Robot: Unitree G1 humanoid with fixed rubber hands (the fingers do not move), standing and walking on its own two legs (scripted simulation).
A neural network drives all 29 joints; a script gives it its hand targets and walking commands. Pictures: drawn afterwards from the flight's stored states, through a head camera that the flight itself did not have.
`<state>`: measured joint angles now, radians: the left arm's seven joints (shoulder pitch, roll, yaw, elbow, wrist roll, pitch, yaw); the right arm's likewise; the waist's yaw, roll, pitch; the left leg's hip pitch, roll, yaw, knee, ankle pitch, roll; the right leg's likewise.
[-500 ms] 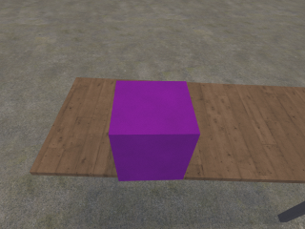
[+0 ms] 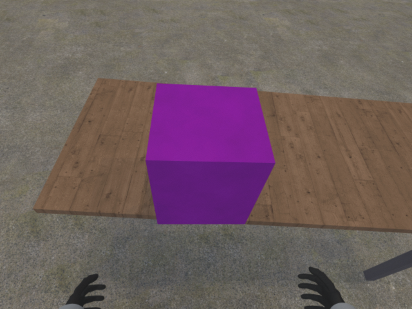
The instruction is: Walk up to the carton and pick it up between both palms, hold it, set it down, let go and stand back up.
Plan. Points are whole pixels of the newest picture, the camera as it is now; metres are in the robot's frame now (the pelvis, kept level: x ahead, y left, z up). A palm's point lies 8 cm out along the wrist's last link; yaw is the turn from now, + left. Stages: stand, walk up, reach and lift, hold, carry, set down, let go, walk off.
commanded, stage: reach and lift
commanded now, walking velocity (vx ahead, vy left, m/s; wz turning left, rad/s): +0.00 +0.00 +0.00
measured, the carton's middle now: (204, 159) +0.43 +0.00 +0.02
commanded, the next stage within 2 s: none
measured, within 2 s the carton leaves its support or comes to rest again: neither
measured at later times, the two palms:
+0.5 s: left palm (77, 308) +0.15 +0.23 -0.06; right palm (328, 302) +0.15 -0.23 -0.05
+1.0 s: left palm (82, 284) +0.18 +0.22 -0.03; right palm (328, 286) +0.18 -0.22 -0.02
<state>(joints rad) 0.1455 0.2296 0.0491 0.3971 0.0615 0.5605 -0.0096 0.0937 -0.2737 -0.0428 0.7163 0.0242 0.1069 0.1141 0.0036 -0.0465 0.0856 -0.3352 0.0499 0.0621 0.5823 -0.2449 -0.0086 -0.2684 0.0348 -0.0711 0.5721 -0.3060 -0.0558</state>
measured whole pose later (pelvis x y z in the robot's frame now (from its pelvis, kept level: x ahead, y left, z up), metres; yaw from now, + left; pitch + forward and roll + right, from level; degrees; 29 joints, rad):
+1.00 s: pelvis +0.03 +0.02 +0.02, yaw -2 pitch -3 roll +0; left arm 0.34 0.15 -0.05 0.31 -0.04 -0.02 0.12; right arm 0.32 -0.23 -0.04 0.50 0.15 -0.22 0.13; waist 0.04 -0.05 0.01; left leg -0.10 0.02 0.10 0.31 -0.17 0.01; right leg -0.05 0.02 -0.02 0.31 -0.21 -0.03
